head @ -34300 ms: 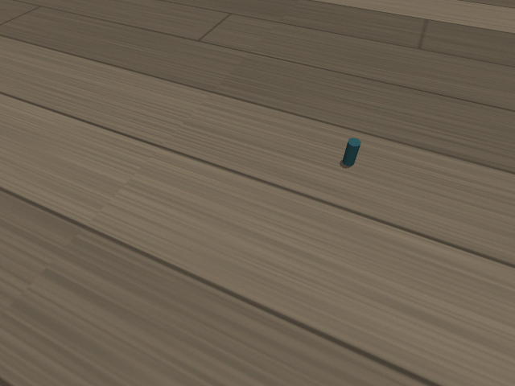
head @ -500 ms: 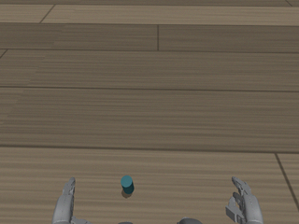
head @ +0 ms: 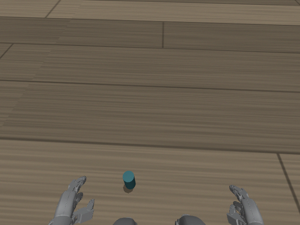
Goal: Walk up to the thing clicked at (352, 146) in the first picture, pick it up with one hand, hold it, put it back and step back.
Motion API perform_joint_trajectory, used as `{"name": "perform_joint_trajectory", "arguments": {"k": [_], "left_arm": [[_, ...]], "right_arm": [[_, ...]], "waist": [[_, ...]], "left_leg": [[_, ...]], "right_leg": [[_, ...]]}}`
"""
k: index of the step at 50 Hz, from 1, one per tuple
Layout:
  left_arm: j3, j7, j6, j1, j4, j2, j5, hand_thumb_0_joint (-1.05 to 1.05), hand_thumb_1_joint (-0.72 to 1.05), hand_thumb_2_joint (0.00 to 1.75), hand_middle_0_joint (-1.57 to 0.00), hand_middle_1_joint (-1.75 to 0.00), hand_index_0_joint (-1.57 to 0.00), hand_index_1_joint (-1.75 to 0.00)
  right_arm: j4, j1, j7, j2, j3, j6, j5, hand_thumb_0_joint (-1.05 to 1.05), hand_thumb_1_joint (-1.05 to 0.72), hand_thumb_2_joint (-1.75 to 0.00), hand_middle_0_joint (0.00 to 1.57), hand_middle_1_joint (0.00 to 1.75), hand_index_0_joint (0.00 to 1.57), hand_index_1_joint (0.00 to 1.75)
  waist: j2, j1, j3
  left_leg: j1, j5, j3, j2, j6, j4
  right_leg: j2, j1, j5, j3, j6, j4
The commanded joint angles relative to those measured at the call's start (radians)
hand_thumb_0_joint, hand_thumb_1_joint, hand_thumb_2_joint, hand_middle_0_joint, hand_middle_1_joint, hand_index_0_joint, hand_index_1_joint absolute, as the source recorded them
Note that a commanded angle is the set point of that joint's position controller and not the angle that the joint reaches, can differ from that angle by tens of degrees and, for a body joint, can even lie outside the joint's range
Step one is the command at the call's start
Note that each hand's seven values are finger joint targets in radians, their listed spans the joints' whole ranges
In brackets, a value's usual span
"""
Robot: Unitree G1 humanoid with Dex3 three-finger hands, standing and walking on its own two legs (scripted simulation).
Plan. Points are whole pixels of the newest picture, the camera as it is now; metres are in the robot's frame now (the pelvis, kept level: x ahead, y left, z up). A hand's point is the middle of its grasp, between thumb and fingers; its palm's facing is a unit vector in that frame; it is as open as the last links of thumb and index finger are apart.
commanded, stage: stand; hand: left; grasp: from the side
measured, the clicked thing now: (129, 180) +0.42 +0.15 -0.65
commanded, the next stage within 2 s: none
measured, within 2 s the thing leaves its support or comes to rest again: neither
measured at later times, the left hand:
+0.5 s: hand out of the picture +0.06 +0.24 -0.11, palm faces +0.01 -0.94 -0.34, open 7.4 cm
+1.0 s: hand out of the picture +0.05 +0.24 -0.11, palm faces +0.00 -0.94 -0.34, open 7.4 cm
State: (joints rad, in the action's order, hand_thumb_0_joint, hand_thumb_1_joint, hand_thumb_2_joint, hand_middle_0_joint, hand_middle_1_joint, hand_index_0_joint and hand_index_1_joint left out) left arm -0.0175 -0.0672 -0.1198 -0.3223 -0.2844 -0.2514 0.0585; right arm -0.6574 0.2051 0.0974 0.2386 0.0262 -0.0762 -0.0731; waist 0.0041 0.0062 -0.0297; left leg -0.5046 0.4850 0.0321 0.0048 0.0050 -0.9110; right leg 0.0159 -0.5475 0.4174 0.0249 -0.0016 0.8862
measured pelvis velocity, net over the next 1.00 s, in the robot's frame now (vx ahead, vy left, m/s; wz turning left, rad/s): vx -0.01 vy -0.01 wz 0.00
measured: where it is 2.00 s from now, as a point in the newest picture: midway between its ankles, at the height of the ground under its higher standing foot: outside the picture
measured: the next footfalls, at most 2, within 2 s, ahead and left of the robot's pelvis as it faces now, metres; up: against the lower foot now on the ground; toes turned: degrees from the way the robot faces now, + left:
none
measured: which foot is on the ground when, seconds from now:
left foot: down 0.00-1.00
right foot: down 0.00-1.00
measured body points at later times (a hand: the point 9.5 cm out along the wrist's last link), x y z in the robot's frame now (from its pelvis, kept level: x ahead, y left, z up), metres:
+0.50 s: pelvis +0.00 +0.00 +0.04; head +0.00 +0.00 +0.49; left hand +0.05 +0.29 -0.09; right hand +0.06 -0.28 -0.10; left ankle -0.01 +0.12 -0.69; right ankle +0.02 -0.12 -0.69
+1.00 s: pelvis -0.01 -0.01 +0.05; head -0.01 -0.01 +0.50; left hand +0.05 +0.29 -0.08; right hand +0.05 -0.30 -0.09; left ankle -0.01 +0.12 -0.69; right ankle +0.02 -0.13 -0.69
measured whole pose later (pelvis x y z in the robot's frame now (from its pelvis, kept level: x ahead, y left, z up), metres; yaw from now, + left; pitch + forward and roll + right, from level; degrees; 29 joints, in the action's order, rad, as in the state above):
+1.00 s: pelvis -0.01 -0.01 +0.05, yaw +0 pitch -3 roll +0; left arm 0.00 -0.01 0.01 -0.13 -1.16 -0.31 0.02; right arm -1.13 0.15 0.01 0.32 -0.02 0.00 -0.02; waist -0.01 0.01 0.06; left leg -0.09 0.20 0.03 0.00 0.02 -0.36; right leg 0.02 -0.15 0.16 0.02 0.00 0.37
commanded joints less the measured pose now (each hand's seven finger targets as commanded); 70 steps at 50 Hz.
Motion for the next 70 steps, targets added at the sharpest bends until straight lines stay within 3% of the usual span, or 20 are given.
{"name": "perform_joint_trajectory", "arguments": {"k": [1,3,8,13,19,23,28,33,36,43,47,48,53,55,58,61,63,70], "left_arm": [[0.096,0.035,0.13,0.076,-0.119,-0.194,0.0,0.0,0.9,0.9,-0.2,-0.3,-0.2,-0.3],[0.095,0.038,0.136,0.078,-0.199,-0.196,-0.01,0.0,0.9,0.9,-0.2,-0.3,-0.2,-0.3],[0.093,0.037,0.154,0.136,-0.358,-0.212,-0.011,0.0,0.9,0.9,-0.2,-0.3,-0.2,-0.3],[0.088,0.036,0.161,0.157,-0.476,-0.225,-0.019,0.0,0.9,0.9,-0.2,-0.3,-0.2,-0.3],[0.077,0.033,0.159,0.15,-0.607,-0.234,-0.03,0.0,0.9,0.9,-0.2,-0.3,-0.2,-0.3],[0.072,0.033,0.15,0.174,-0.668,-0.241,-0.035,0.0,0.9,0.9,-0.2,-0.3,-0.2,-0.3],[0.065,0.035,0.152,0.177,-0.733,-0.246,-0.034,0.0,0.9,0.9,-0.2,-0.3,-0.2,-0.3],[0.065,0.035,0.155,0.201,-0.768,-0.257,-0.036,0.0,0.9,0.9,-0.2,-0.3,-0.2,-0.3],[0.061,0.037,0.152,0.203,-0.79,-0.25,-0.034,0.0,0.9,0.9,-0.2,-0.3,-0.2,-0.3],[0.062,0.036,0.159,0.218,-0.813,-0.261,-0.037,0.0,0.9,0.9,-0.2,-0.3,-0.2,-0.3],[0.062,0.038,0.153,0.231,-0.82,-0.272,-0.036,0.0,0.9,0.9,-0.2,-0.3,-0.2,-0.3],[0.063,0.039,0.153,0.235,-0.821,-0.269,-0.038,0.0,0.9,0.9,-0.2,-0.3,-0.2,-0.3],[0.062,0.044,0.151,0.24,-0.829,-0.271,-0.039,0.0,0.9,0.9,-0.2,-0.3,-0.2,-0.3],[0.063,0.044,0.152,0.245,-0.828,-0.276,-0.039,0.0,0.9,0.9,-0.2,-0.3,-0.2,-0.3],[0.062,0.044,0.155,0.252,-0.831,-0.268,-0.044,0.0,0.9,0.9,-0.2,-0.3,-0.2,-0.3],[0.059,0.045,0.153,0.25,-0.837,-0.266,-0.044,0.0,0.9,0.9,-0.2,-0.3,-0.2,-0.3],[0.06,0.045,0.155,0.255,-0.834,-0.268,-0.044,0.0,0.9,0.9,-0.2,-0.3,-0.2,-0.3],[0.061,0.045,0.152,0.26,-0.838,-0.27,-0.046,0.0,0.9,0.9,-0.2,-0.3,-0.2,-0.3]], "right_arm": [[0.008,-0.016,-0.047,0.205,-0.096,0.011,0.007,0.0,-0.9,-0.9,0.2,0.3,0.2,0.3],[-0.015,-0.051,-0.062,0.208,-0.106,0.015,0.022,0.0,-0.9,-0.9,0.2,0.3,0.2,0.3],[-0.091,-0.064,-0.072,0.21,-0.109,0.028,0.016,0.0,-0.9,-0.9,0.2,0.3,0.2,0.3],[-0.172,-0.045,-0.076,0.221,-0.107,0.037,0.025,0.0,-0.9,-0.9,0.2,0.3,0.2,0.3],[-0.257,-0.041,-0.072,0.245,-0.1,0.044,0.036,0.0,-0.9,-0.9,0.2,0.3,0.2,0.3],[-0.304,-0.055,-0.07,0.257,-0.094,0.048,0.039,0.0,-0.9,-0.9,0.2,0.3,0.2,0.3],[-0.348,-0.058,-0.071,0.259,-0.09,0.05,0.045,0.0,-0.9,-0.9,0.2,0.3,0.2,0.3],[-0.377,-0.06,-0.074,0.249,-0.085,0.051,0.047,0.0,-0.9,-0.9,0.2,0.3,0.2,0.3],[-0.391,-0.074,-0.076,0.25,-0.084,0.055,0.048,0.0,-0.9,-0.9,0.2,0.3,0.2,0.3],[-0.405,-0.08,-0.076,0.254,-0.082,0.056,0.051,0.0,-0.9,-0.9,0.2,0.3,0.2,0.3],[-0.414,-0.083,-0.079,0.262,-0.08,0.061,0.051,0.0,-0.9,-0.9,0.2,0.3,0.2,0.3],[-0.415,-0.082,-0.078,0.27,-0.081,0.059,0.051,0.0,-0.9,-0.9,0.2,0.3,0.2,0.3],[-0.423,-0.084,-0.078,0.273,-0.076,0.057,0.052,0.0,-0.9,-0.9,0.2,0.3,0.2,0.3],[-0.421,-0.087,-0.079,0.27,-0.074,0.057,0.053,0.0,-0.9,-0.9,0.2,0.3,0.2,0.3],[-0.424,-0.088,-0.075,0.28,-0.073,0.051,0.054,0.0,-0.9,-0.9,0.2,0.3,0.2,0.3],[-0.429,-0.093,-0.076,0.283,-0.072,0.051,0.055,0.0,-0.9,-0.9,0.2,0.3,0.2,0.3],[-0.428,-0.089,-0.075,0.285,-0.073,0.051,0.056,0.0,-0.9,-0.9,0.2,0.3,0.2,0.3],[-0.433,-0.092,-0.075,0.288,-0.071,0.051,0.057,0.0,-0.9,-0.9,0.2,0.3,0.2,0.3]], "waist": [[-0.024,0.005,-0.108],[-0.018,0.023,-0.105],[-0.039,0.015,-0.038],[-0.025,0.005,0.01],[-0.009,0.006,0.003],[-0.027,0.011,0.037],[-0.014,0.01,0.056],[0.009,0.005,0.056],[0.001,0.01,0.093],[0.01,0.005,0.031],[0.002,0.007,0.085],[-0.015,0.002,0.068],[-0.015,0.006,0.067],[-0.003,0.007,0.044],[-0.02,0.002,0.007],[-0.015,0.006,0.04],[0.0,0.0,0.009],[0.002,0.001,0.014]], "left_leg": [[0.108,-0.339,0.051,0.035,-0.075,0.223],[0.126,-0.301,0.059,0.035,-0.065,0.243],[0.133,-0.193,0.082,0.045,-0.062,0.343],[0.199,-0.234,0.089,0.054,-0.052,0.412],[0.276,-0.337,0.09,0.067,-0.038,0.481],[0.274,-0.282,0.106,0.081,-0.035,0.563],[0.308,-0.298,0.092,0.079,-0.028,0.592],[0.337,-0.319,0.082,0.081,-0.024,0.608],[0.333,-0.296,0.081,0.08,-0.021,0.62],[0.372,-0.353,0.066,0.086,-0.019,0.615],[0.338,-0.281,0.065,0.082,-0.02,0.633],[0.354,-0.308,0.065,0.09,-0.023,0.632],[0.33,-0.279,0.065,0.091,-0.022,0.647],[0.346,-0.31,0.066,0.095,-0.02,0.646],[0.372,-0.396,0.059,0.104,-0.02,0.638],[0.363,-0.375,0.062,0.103,-0.02,0.646],[0.39,-0.42,0.058,0.108,-0.021,0.636],[0.396,-0.435,0.053,0.112,-0.015,0.648]], "right_leg": [[0.073,0.208,-0.285,-0.1,-0.081,-0.165],[0.074,0.219,-0.26,-0.094,-0.074,-0.198],[0.077,0.243,-0.2,-0.096,-0.056,-0.279],[0.087,0.271,-0.206,-0.101,-0.05,-0.363],[0.101,0.36,-0.309,-0.098,-0.042,-0.433],[0.092,0.388,-0.243,-0.086,-0.03,-0.47],[0.1,0.401,-0.242,-0.093,-0.023,-0.521],[0.109,0.408,-0.246,-0.101,-0.019,-0.551],[0.099,0.388,-0.196,-0.1,-0.014,-0.575],[0.111,0.438,-0.301,-0.105,-0.017,-0.583],[0.105,0.398,-0.165,-0.114,-0.013,-0.615],[0.11,0.411,-0.216,-0.118,-0.016,-0.611],[0.104,0.431,-0.211,-0.114,-0.014,-0.604],[0.107,0.439,-0.233,-0.112,-0.016,-0.6],[0.116,0.473,-0.383,-0.11,-0.021,-0.577],[0.108,0.458,-0.33,-0.104,-0.016,-0.588],[0.113,0.468,-0.398,-0.103,-0.017,-0.581],[0.112,0.475,-0.414,-0.099,-0.015,-0.581]]}}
